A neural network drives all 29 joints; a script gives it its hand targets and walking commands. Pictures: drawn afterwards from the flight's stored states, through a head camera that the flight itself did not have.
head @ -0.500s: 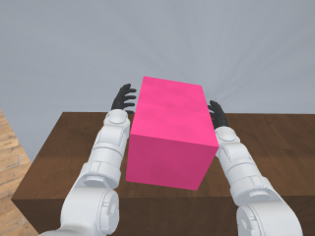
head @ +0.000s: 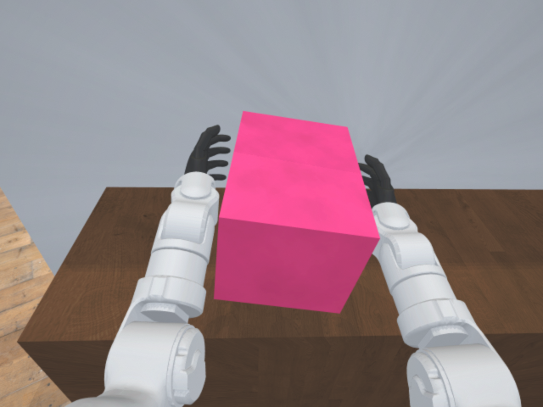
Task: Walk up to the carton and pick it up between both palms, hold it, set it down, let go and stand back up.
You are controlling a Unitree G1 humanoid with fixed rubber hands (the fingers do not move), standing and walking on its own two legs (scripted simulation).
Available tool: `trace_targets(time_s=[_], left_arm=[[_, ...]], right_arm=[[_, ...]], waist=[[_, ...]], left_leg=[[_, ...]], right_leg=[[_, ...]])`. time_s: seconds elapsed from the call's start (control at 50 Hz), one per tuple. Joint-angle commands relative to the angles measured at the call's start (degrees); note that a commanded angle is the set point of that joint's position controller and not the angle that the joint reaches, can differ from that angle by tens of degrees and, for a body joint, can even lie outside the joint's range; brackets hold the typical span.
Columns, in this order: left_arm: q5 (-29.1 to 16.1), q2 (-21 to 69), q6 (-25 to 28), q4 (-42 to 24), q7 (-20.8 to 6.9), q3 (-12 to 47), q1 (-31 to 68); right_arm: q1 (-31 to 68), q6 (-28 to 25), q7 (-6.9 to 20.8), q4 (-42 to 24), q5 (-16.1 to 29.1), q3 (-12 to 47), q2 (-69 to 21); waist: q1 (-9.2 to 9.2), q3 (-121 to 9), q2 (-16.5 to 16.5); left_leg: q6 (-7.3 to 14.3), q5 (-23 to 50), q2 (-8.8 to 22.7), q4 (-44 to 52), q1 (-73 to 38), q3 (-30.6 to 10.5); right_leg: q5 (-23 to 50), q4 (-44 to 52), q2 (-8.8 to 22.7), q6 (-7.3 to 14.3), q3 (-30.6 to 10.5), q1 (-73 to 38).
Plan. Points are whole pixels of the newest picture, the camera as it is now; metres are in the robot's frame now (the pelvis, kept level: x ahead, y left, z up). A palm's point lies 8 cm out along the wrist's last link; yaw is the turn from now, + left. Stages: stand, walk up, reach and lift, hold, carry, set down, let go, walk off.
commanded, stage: reach and lift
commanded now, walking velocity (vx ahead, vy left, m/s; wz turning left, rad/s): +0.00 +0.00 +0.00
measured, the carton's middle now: (287, 204) +0.40 +0.00 +0.14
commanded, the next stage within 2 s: hold in 0.20 s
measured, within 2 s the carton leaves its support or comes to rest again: neither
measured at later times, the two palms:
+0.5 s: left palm (193, 172) +0.38 +0.13 +0.21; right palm (383, 202) +0.36 -0.14 +0.18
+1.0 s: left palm (187, 170) +0.36 +0.14 +0.23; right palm (385, 201) +0.35 -0.13 +0.19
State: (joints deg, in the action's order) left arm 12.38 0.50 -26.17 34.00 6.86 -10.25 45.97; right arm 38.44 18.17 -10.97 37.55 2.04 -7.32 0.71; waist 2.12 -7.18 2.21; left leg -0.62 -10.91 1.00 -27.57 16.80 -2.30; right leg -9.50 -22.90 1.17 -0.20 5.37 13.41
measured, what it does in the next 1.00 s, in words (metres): stands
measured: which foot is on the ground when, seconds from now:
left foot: down 0.00-1.00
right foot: down 0.00-1.00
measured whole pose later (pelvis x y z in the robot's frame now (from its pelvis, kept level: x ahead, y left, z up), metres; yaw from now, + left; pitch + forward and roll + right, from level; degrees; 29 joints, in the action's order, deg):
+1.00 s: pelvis -0.02 +0.00 +0.00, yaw +0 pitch -3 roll -2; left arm 14.9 0.5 -35.5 25.7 5.1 -10.3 46.0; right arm 39.2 23.4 -10.9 33.2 3.6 -6.7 0.6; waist 2.1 -6.5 2.3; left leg -0.4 -10.1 1.0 -27.6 14.4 -2.3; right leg -8.7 -22.9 1.2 -0.2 5.4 11.0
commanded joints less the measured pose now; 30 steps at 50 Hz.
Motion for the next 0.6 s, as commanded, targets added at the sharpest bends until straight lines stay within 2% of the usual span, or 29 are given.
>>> trace_targets(time_s=[0.0, 0.02, 0.12, 0.2, 0.28, 0.32, 0.42, 0.46, 0.52, 0.54, 0.58], left_arm=[[-5.5, 46.3, -0.6, -10.9, -10.8, 20.4, 31.1], [-5.2, 46.1, -0.8, -9.2, -10.9, 19.7, 31.1], [-6.5, 46.7, -0.9, -11.8, -10.5, 21.0, 34.4], [-5.8, 46.4, -1.9, -11.2, -10.7, 20.4, 32.7], [-5.8, 46.9, -2.8, -11.9, -10.6, 20.9, 33.1], [-6.4, 46.6, -3.0, -13.4, -10.7, 20.8, 32.9], [-6.6, 46.8, -4.3, -14.6, -10.4, 21.9, 31.2], [-6.3, 46.0, -4.9, -14.4, -10.6, 20.8, 32.6], [-5.5, 45.7, -5.9, -15.3, -11.0, 20.2, 30.7], [-5.4, 45.5, -6.1, -15.4, -11.1, 20.2, 31.6], [-5.9, 45.8, -6.6, -16.4, -11.3, 20.6, 30.7]], right_arm=[[61.2, -6.1, 5.0, -22.6, 11.0, 21.9, -37.3], [61.9, -6.0, 5.0, -21.8, 10.5, 20.8, -36.8], [63.5, -6.0, 5.3, -22.8, 11.1, 21.2, -37.3], [62.9, -5.5, 5.3, -22.9, 10.5, 21.0, -37.0], [62.7, -5.1, 5.4, -21.9, 10.3, 20.3, -36.2], [63.0, -4.8, 5.4, -23.5, 11.2, 21.4, -37.1], [63.9, -4.1, 5.0, -26.4, 12.3, 23.1, -36.9], [63.2, -3.3, 5.1, -24.3, 11.6, 22.2, -36.8], [61.6, -2.8, 4.8, -24.5, 12.1, 23.0, -37.0], [62.1, -2.6, 4.8, -23.7, 11.9, 22.3, -36.5], [63.2, -2.6, 4.6, -26.8, 12.7, 23.6, -37.1]], waist=[[2.29, -24.1, -3.5], [2.29, -22.4, -3.5], [1.76, -24.1, -4.1], [2.25, -22.4, -3.6], [2.51, -21.2, -4.7], [2.16, -22.9, -3.6], [1.87, -23.6, -3.8], [1.96, -20.9, -3.6], [2.01, -21.1, -3.2], [2.3, -19.9, -3.8], [1.87, -21.0, -2.8]], left_leg=[[-0.4, 12.5, -3.7, 6.3, -15.7, -0.2], [-0.2, 11.2, -3.6, 6.9, -14.8, -0.2], [-0.6, 11.7, -3.3, 6.6, -15.6, -0.4], [-0.2, 10.6, -3.3, 7.0, -15.4, -0.2], [-0.7, 9.5, -3.0, 7.5, -15.4, -0.4], [-0.2, 10.2, -3.1, 7.2, -15.7, -0.5], [0.0, 11.3, -3.3, 6.9, -16.1, -0.3], [0.3, 8.6, -3.3, 7.8, -14.9, -0.3], [0.5, 9.4, -3.4, 7.7, -15.2, -0.2], [0.4, 7.9, -3.3, 8.1, -15.1, -0.1], [0.7, 9.7, -3.3, 7.7, -15.2, 0.0]], right_leg=[[10.8, 6.2, -4.5, -1.9, -3.3, -16.9], [9.5, 6.5, -4.3, -1.7, -3.3, -16.2], [8.0, 6.3, -4.6, -1.4, -3.0, -15.0], [7.4, 6.7, -4.4, -1.4, -3.0, -15.2], [5.4, 6.9, -4.6, -1.0, -2.7, -14.3], [6.4, 6.9, -4.6, -1.3, -3.0, -15.3], [7.1, 6.9, -4.7, -1.2, -3.0, -15.7], [4.3, 7.3, -4.5, -1.2, -3.0, -14.7], [5.8, 7.2, -4.4, -1.3, -3.1, -16.4], [4.1, 7.6, -4.3, -1.2, -3.1, -15.6], [6.1, 7.4, -4.5, -1.3, -3.2, -16.3]])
